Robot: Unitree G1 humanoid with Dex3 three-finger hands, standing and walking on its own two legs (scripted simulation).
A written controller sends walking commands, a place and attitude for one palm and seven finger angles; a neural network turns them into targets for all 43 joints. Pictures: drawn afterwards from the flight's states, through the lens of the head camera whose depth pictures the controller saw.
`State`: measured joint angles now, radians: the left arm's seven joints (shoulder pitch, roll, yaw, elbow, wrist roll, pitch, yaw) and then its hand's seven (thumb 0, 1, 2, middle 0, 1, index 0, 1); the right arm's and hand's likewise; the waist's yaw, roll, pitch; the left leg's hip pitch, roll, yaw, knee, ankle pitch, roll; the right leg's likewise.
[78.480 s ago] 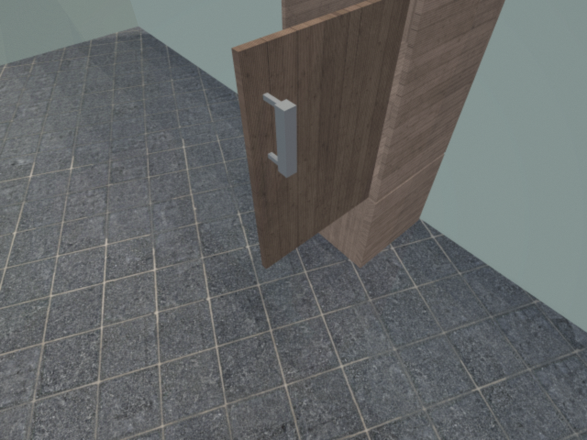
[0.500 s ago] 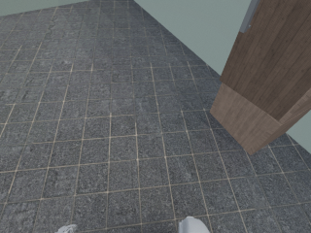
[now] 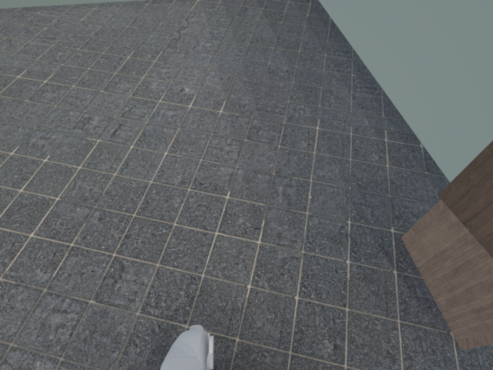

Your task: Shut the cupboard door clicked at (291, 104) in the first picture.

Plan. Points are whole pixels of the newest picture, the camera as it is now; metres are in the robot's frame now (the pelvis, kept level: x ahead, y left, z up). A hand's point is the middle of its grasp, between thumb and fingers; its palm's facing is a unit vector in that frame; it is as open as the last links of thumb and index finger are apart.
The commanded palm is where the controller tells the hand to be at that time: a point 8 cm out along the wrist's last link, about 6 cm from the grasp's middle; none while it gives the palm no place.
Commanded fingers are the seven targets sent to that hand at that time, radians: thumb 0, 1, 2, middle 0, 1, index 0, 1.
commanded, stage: walk to a spot facing it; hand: left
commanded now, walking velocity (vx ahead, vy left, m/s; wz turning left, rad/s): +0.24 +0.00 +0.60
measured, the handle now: out of the picture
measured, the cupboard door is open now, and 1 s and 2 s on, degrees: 9 9 9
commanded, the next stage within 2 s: turn to face it in 0.06 s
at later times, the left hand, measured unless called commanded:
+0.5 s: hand (129, 312) +0.23 +0.25 -0.17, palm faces +0.06 -0.98 -0.19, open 7.4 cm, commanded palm none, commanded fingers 0.00 0.90 0.90 -0.20 -0.30 -0.20 -0.30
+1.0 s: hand (152, 251) +0.36 +0.24 -0.18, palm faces -0.25 -0.94 -0.22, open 7.4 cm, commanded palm none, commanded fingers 0.00 0.90 0.90 -0.20 -0.30 -0.20 -0.30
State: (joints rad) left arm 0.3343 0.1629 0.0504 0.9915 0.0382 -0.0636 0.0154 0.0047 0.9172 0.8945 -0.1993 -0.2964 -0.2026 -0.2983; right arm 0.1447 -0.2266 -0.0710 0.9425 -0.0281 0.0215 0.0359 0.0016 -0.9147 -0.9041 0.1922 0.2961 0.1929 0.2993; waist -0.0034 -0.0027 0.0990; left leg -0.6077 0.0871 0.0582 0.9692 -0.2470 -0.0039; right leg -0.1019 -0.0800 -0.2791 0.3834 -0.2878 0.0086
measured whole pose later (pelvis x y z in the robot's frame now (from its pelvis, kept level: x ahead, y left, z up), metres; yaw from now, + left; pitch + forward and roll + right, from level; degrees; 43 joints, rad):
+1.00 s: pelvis +0.24 +0.06 -0.01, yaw -18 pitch +2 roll +0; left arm 0.20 0.22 0.08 0.92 0.03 0.05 0.00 0.01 0.90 0.89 -0.20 -0.30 -0.20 -0.30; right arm 0.13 -0.21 -0.04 0.88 0.00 0.02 -0.03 0.00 -0.91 -0.90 0.20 0.30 0.20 0.30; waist 0.01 -0.03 0.10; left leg -0.35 0.05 0.01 0.63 -0.32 -0.07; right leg -0.29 0.05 0.13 0.56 -0.30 0.01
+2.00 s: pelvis +0.31 +0.07 +0.00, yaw -53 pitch +1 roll -2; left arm 0.15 0.28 0.09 0.89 0.02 0.09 -0.04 0.01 0.90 0.90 -0.20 -0.30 -0.20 -0.30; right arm 0.22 -0.20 -0.01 0.86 -0.03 0.01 -0.03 0.00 -0.91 -0.90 0.20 0.30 0.20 0.30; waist 0.00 -0.01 0.10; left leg -0.24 0.12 0.16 0.50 -0.27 0.00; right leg -0.45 -0.01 -0.02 1.01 -0.45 0.06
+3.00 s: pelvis +0.31 -0.11 -0.02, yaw -72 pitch +1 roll +0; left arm 0.13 0.24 0.06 0.97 0.03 0.01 -0.06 0.01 0.91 0.90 -0.19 -0.30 -0.20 -0.30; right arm 0.45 -0.18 -0.04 1.07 -0.03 -0.02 -0.02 0.00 -0.91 -0.90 0.20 0.30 0.20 0.30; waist -0.06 0.00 0.07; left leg -0.06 0.18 0.18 0.55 -0.45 -0.08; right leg -0.41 -0.04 -0.07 0.58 -0.21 -0.03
